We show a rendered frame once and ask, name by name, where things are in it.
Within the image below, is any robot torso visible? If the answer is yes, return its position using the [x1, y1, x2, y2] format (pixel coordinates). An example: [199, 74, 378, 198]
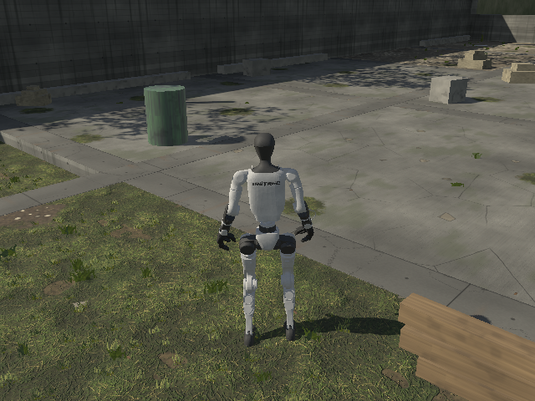
[247, 165, 285, 251]

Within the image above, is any robot left upper arm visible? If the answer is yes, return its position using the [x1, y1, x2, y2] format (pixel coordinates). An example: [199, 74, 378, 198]
[227, 170, 248, 216]

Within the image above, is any robot right upper arm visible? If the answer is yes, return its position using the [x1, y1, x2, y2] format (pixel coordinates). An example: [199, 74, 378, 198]
[283, 168, 306, 214]

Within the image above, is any right robot hand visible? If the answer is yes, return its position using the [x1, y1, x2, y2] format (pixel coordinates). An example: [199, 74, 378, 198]
[294, 226, 314, 242]

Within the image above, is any left robot thigh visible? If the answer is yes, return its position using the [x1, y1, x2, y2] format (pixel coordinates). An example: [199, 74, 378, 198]
[239, 233, 257, 293]

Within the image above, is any left robot forearm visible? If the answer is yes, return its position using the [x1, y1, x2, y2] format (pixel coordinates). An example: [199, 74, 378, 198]
[219, 204, 235, 236]

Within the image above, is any left robot hand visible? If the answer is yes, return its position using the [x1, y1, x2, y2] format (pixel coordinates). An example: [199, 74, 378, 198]
[217, 232, 236, 251]

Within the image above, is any right robot forearm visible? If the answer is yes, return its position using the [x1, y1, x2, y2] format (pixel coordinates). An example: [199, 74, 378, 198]
[298, 201, 313, 229]

